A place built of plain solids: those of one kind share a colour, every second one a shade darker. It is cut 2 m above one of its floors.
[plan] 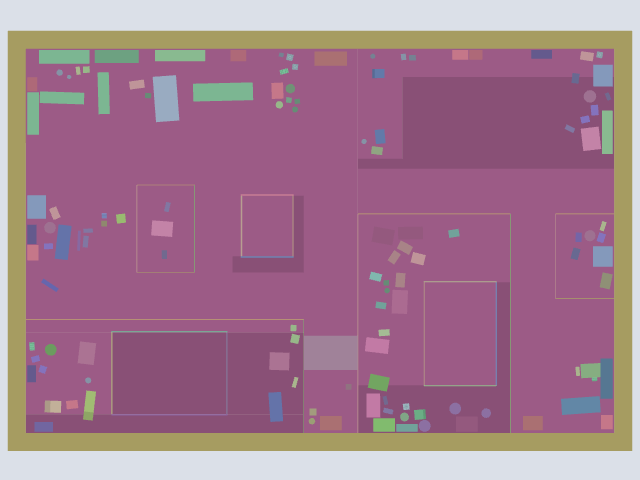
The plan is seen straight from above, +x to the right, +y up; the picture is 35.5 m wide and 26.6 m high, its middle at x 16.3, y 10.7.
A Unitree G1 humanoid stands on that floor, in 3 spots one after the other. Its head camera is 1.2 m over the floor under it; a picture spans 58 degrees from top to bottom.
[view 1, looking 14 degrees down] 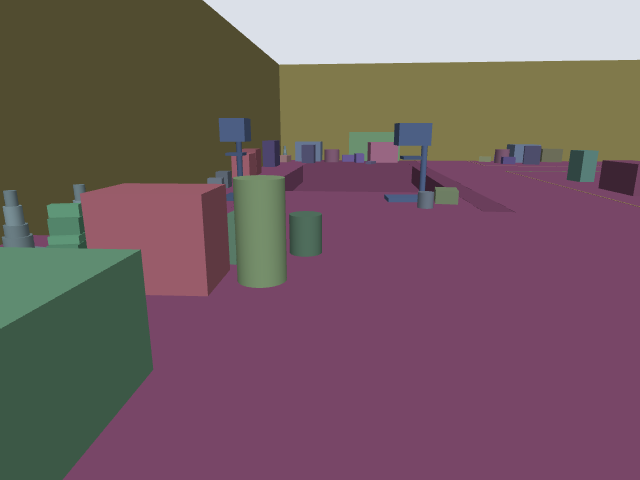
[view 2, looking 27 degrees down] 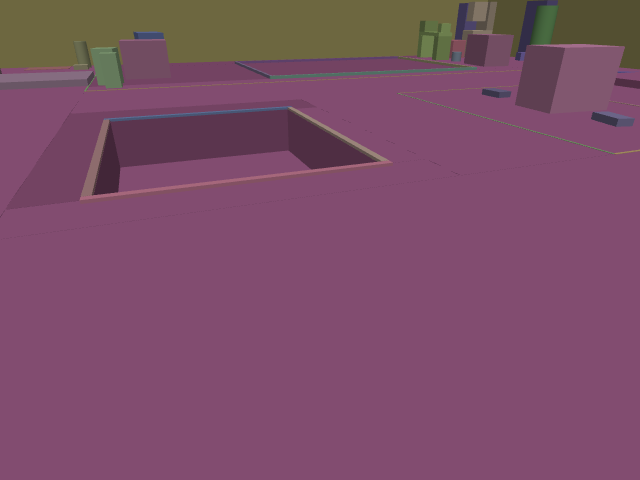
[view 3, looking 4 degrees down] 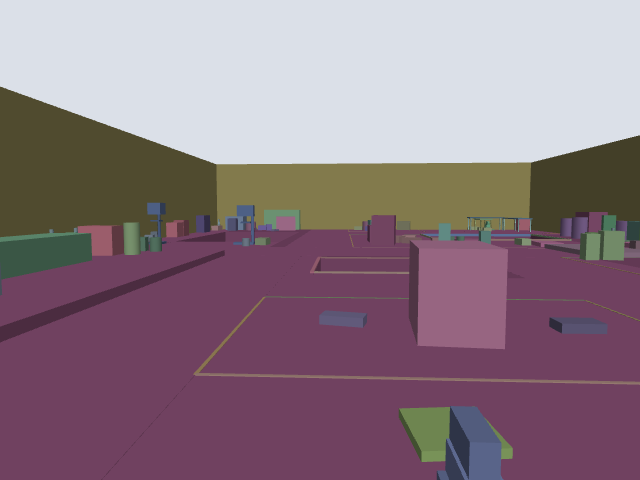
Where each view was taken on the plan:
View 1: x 10.66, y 17.41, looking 5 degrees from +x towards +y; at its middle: cable_reel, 4.34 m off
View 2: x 14.19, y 17.05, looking -111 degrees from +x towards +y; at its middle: floor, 3.00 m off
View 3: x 2.72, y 12.54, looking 3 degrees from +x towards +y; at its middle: floor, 19.47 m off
